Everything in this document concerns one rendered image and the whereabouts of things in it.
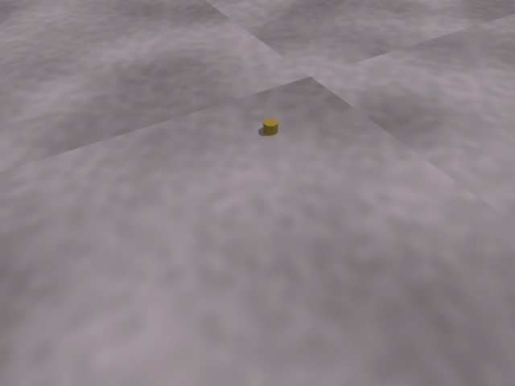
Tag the tin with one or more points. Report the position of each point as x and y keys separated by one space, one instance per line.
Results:
x=270 y=126

